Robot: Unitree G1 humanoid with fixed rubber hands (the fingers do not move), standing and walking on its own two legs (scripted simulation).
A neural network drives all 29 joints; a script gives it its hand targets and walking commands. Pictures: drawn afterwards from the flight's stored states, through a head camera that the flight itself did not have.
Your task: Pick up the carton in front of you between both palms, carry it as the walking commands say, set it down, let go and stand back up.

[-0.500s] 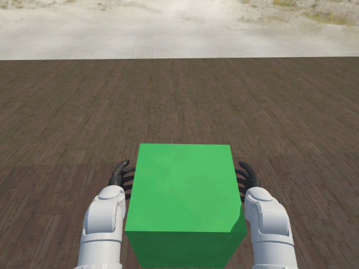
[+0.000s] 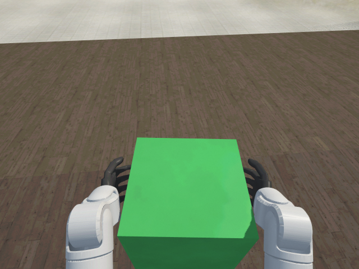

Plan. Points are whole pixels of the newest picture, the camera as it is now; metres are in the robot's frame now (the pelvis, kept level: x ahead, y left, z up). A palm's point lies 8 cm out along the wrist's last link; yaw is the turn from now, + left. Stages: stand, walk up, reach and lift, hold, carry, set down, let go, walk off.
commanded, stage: carry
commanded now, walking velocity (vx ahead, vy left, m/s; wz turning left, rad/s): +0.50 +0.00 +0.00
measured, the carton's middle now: (185, 209) +0.27 -0.01 +0.02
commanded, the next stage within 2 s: none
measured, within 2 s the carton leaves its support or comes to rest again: neither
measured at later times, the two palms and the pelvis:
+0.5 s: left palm (132, 99) +0.59 +0.14 +0.09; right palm (230, 97) +0.60 -0.16 +0.09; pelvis +0.33 -0.02 +0.00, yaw +2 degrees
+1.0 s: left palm (143, 49) +0.94 +0.14 +0.09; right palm (215, 48) +0.94 -0.16 +0.10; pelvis +0.67 -0.01 -0.01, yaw +0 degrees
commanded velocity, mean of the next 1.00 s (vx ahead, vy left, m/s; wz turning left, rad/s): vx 0.50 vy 0.00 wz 0.00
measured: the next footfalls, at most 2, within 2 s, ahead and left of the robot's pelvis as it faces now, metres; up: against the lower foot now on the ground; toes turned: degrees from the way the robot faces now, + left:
right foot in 0.06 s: +0.21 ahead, -0.10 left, +0.00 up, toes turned -11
left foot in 0.56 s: +0.55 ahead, +0.09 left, +0.00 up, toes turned +13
